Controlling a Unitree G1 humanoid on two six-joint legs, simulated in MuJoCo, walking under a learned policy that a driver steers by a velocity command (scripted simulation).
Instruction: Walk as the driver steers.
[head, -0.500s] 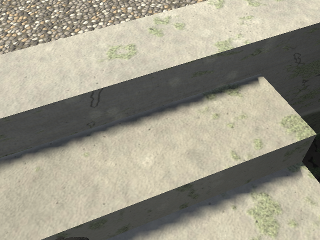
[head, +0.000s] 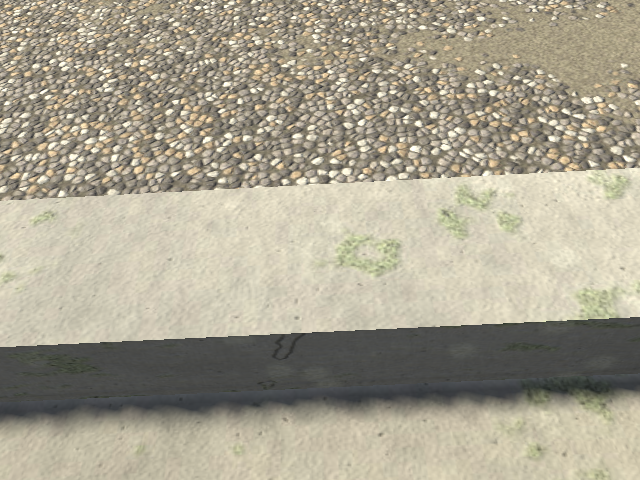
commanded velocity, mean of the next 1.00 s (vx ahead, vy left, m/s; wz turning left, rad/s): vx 0.50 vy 0.00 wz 0.59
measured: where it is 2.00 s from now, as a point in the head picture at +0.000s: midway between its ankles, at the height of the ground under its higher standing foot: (152, 139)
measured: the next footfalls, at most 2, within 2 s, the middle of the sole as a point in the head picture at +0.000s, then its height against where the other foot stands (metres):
right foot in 0.36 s outside the picture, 0.18 m higher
left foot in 0.92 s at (215, 278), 0.18 m higher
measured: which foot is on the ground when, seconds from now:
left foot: down 0.00-0.38, up 0.40-0.90, down 0.92-1.00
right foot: up 0.00-0.34, down 0.36-0.96, up 0.98-1.00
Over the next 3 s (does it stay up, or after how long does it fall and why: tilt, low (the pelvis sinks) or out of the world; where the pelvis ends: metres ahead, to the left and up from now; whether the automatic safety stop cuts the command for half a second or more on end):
stays up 1.65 0.40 0.44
